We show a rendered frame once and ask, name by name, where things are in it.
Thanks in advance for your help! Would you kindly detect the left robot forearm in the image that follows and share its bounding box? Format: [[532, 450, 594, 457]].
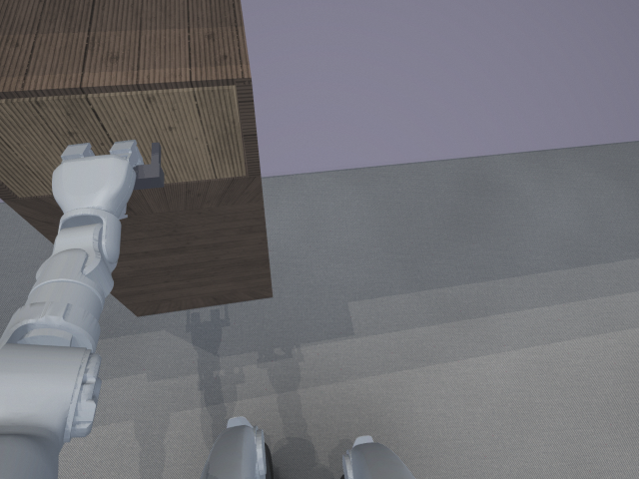
[[0, 208, 121, 353]]

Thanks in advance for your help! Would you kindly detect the handle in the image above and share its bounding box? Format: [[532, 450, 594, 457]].
[[133, 143, 165, 190]]

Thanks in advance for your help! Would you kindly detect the drawer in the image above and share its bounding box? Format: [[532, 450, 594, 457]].
[[0, 85, 246, 198]]

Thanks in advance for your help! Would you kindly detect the left robot hand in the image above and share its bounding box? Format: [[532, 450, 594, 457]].
[[52, 140, 144, 220]]

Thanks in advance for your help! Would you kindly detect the right robot shin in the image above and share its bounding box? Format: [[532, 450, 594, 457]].
[[352, 435, 373, 448]]

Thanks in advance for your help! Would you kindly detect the robot left upper arm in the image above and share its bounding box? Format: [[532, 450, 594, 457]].
[[0, 343, 102, 479]]

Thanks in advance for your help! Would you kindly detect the robot left thigh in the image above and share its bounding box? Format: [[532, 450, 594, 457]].
[[200, 425, 267, 479]]

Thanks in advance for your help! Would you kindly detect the cabinet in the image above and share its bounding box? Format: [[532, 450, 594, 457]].
[[0, 0, 273, 316]]

